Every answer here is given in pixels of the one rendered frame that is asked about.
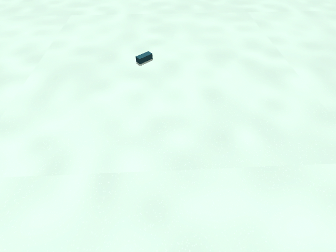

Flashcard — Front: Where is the carton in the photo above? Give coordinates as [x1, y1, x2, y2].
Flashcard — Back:
[136, 51, 153, 64]

